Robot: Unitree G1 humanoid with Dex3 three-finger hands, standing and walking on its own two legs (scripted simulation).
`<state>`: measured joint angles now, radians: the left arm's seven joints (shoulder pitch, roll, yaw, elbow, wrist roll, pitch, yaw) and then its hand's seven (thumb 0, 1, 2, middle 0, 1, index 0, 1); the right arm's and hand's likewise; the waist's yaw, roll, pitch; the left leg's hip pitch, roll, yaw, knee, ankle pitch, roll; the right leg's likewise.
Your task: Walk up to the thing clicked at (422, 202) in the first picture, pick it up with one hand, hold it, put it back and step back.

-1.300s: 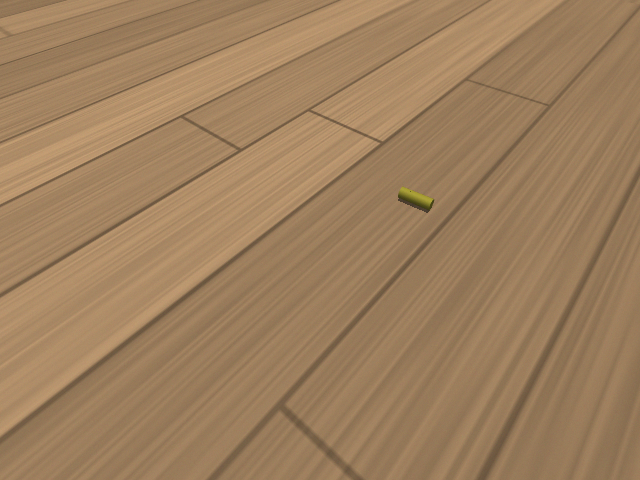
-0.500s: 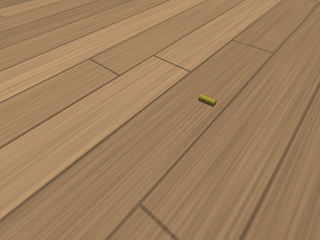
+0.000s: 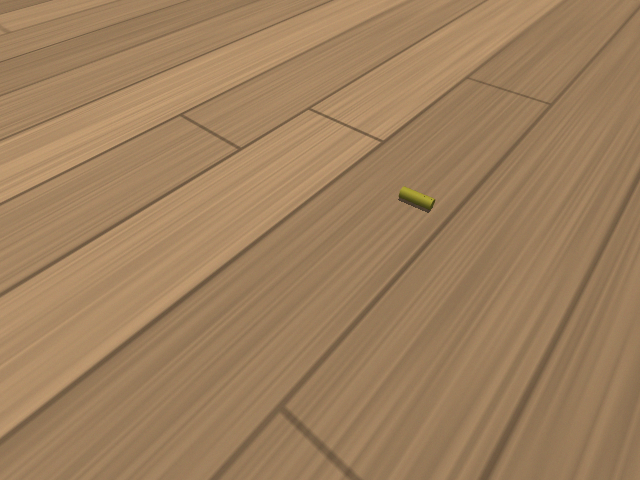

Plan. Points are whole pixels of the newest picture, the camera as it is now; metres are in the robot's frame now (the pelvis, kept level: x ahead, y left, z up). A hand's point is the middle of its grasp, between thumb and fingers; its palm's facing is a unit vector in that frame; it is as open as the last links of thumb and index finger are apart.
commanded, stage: stand
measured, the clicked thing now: (416, 198) +1.39 -0.46 -0.76
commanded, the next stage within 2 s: none
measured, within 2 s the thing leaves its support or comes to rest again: neither
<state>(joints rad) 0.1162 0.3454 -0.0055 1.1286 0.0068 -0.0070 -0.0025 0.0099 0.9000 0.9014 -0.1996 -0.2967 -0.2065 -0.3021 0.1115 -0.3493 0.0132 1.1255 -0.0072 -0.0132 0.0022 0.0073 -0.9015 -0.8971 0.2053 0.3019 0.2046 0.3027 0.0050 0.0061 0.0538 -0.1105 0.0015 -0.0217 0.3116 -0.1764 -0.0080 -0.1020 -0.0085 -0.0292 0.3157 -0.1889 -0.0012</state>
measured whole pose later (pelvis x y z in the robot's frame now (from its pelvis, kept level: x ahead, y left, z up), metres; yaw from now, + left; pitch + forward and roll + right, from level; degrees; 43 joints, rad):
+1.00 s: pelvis +0.01 +0.00 +0.00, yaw +0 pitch -2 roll +0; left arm 0.11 0.35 0.00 1.13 0.01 -0.01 0.00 0.01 0.90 0.90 -0.20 -0.30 -0.21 -0.30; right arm 0.11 -0.35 0.01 1.12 -0.01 -0.01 0.00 0.01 -0.90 -0.90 0.21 0.30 0.20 0.30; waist 0.00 0.01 0.06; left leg -0.10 0.00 -0.02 0.31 -0.18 -0.01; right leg -0.09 -0.01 -0.02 0.31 -0.19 0.00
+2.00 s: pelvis +0.01 +0.00 +0.00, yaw +0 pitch -1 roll +0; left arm 0.11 0.35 -0.01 1.12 0.01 -0.01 0.00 0.01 0.90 0.90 -0.20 -0.30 -0.21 -0.30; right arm 0.12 -0.35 0.01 1.12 -0.01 -0.01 0.00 0.01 -0.90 -0.90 0.21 0.30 0.20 0.30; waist 0.00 0.01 0.05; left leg -0.09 0.00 -0.02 0.30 -0.18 0.00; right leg -0.08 -0.01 -0.02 0.30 -0.19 0.00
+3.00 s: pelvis +0.14 -0.11 -0.01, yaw -20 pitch -3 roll +0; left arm 0.35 0.37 0.06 0.89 0.01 -0.04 -0.07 0.01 0.90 0.90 -0.20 -0.30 -0.21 -0.30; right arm 0.21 -0.44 -0.07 0.88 -0.03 -0.04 0.08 0.01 -0.90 -0.90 0.20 0.30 0.20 0.30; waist 0.04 0.07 0.07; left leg -0.48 0.10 0.02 0.88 -0.31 0.00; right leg -0.19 0.02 0.00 0.50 -0.27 -0.04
